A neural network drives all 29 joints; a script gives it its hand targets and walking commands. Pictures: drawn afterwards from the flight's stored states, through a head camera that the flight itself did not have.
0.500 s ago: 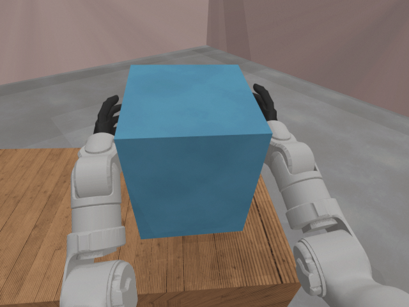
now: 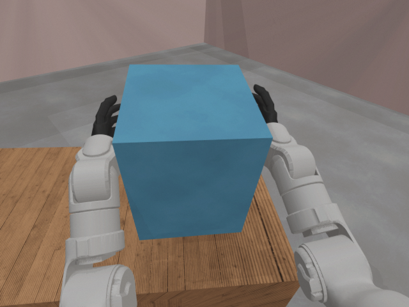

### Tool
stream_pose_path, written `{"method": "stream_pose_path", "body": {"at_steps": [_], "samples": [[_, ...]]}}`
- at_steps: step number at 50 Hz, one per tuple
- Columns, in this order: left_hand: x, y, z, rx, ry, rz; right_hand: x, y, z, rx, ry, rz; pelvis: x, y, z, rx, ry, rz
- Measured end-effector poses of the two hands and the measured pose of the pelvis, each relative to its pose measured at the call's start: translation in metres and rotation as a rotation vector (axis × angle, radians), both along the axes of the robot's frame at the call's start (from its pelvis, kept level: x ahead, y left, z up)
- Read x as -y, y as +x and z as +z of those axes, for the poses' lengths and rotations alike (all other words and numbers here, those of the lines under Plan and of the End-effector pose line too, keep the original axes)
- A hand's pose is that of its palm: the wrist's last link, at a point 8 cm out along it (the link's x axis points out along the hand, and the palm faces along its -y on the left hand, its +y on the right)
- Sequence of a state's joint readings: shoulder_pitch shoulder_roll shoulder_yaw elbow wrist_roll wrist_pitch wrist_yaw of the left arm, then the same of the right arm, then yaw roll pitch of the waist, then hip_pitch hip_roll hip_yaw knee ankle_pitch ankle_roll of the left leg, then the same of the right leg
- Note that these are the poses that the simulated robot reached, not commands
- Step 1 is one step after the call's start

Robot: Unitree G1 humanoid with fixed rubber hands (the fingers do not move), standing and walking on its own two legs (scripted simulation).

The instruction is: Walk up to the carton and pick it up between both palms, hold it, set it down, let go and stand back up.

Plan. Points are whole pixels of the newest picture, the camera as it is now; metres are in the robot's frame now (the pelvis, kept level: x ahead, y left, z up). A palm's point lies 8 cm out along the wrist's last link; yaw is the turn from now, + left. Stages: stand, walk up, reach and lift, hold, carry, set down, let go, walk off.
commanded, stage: hold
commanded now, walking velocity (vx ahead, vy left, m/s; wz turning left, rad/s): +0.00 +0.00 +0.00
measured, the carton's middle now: (188, 153) +0.35 +0.01 +0.19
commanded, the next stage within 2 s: none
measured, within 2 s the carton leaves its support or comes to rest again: neither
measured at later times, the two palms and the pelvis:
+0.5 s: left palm (109, 140) +0.36 +0.15 +0.21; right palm (267, 127) +0.37 -0.14 +0.23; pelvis +0.00 -0.01 +0.00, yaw +0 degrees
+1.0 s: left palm (104, 138) +0.35 +0.16 +0.22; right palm (264, 125) +0.37 -0.14 +0.23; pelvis +0.00 +0.00 +0.00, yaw +0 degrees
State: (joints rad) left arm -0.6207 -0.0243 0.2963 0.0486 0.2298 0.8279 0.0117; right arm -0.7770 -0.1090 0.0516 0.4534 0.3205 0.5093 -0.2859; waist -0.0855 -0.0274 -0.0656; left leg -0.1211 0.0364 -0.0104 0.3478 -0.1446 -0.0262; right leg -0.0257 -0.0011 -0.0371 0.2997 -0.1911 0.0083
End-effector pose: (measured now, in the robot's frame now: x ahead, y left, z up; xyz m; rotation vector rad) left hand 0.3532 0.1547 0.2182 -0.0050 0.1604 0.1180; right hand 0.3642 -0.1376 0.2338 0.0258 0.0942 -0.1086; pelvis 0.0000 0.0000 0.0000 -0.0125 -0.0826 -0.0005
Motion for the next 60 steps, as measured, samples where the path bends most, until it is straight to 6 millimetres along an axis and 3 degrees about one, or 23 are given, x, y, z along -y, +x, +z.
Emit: {"method": "stream_pose_path", "body": {"at_steps": [60], "samples": [[0.002, 0.0011, -0.0034, -0.021, 0.003, 0.003, 0.0018, 0.0016, -0.003, -0.028, 0.004, 0.002, 0.0021, -0.0011, 0.0, 0.012, 0.003, 0.002]]}}
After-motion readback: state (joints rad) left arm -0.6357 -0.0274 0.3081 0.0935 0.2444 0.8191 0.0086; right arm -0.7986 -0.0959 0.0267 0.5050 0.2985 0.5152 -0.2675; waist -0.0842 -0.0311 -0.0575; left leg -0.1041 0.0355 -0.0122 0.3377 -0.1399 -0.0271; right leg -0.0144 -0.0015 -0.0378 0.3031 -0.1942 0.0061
